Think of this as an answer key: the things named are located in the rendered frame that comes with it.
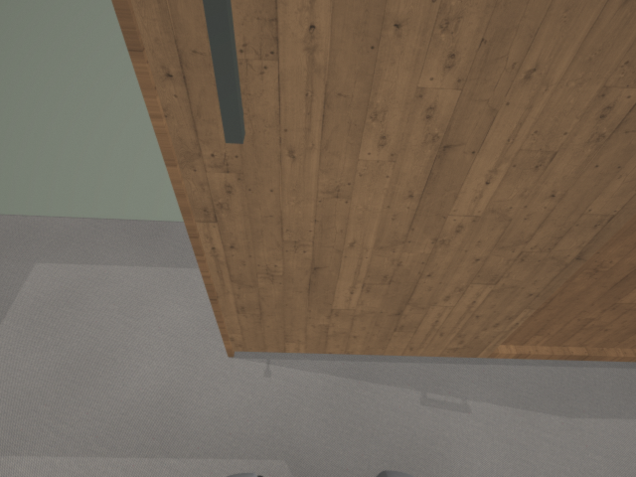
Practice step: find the wardrobe door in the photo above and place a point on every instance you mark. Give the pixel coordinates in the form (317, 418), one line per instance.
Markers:
(417, 177)
(595, 307)

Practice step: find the handle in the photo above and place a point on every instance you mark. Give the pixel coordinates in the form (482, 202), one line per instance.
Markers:
(220, 25)

